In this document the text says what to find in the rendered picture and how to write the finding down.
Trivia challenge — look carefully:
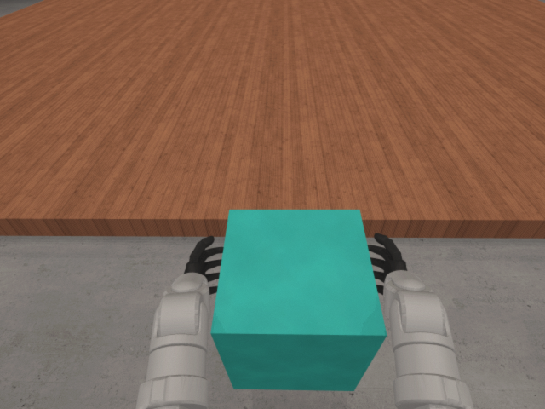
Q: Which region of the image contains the robot left hand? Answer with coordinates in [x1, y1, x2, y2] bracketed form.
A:
[184, 236, 224, 295]

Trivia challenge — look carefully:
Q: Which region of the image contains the robot left forearm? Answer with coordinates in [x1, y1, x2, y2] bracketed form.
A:
[135, 273, 211, 409]

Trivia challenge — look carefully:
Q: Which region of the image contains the carton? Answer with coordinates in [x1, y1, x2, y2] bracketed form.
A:
[210, 210, 387, 391]

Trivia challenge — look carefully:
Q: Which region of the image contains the robot right hand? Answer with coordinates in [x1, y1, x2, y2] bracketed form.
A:
[368, 233, 407, 295]

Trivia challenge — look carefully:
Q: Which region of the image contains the robot right forearm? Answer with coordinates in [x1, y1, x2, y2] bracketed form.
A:
[383, 270, 474, 409]

